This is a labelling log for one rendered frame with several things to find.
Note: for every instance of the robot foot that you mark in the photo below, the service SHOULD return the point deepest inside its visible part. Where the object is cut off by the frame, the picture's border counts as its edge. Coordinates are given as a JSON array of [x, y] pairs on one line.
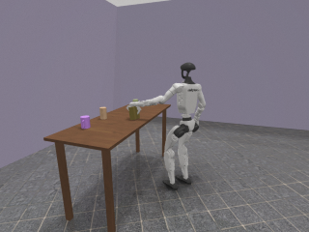
[[173, 186], [182, 179]]

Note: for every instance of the robot left hand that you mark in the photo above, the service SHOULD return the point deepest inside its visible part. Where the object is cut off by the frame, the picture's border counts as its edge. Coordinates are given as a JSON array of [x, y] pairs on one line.
[[134, 103]]

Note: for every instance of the left robot upper arm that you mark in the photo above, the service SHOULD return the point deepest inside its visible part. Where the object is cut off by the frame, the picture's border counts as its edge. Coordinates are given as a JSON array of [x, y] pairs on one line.
[[176, 88]]

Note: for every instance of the left robot forearm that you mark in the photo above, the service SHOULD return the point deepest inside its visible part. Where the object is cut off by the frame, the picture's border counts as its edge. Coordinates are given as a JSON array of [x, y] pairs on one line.
[[150, 102]]

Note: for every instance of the sponge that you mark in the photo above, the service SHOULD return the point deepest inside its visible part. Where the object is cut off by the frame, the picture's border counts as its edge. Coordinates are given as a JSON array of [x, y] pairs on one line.
[[133, 113]]

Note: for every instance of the table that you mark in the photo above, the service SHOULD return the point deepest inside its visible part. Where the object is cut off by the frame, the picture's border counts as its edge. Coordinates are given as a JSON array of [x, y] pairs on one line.
[[103, 135]]

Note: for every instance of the right robot upper arm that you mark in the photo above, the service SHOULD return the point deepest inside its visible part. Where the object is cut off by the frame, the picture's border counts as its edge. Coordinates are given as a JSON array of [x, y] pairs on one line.
[[200, 97]]

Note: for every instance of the left robot foot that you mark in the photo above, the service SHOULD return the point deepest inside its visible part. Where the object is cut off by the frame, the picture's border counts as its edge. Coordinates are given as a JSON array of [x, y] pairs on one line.
[[173, 186]]

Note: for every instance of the right robot forearm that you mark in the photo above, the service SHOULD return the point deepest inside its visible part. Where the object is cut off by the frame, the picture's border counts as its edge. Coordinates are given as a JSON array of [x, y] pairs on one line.
[[198, 113]]

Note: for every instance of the right robot foot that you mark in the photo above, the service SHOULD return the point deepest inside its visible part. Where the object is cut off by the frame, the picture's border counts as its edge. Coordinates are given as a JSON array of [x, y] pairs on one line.
[[182, 179]]

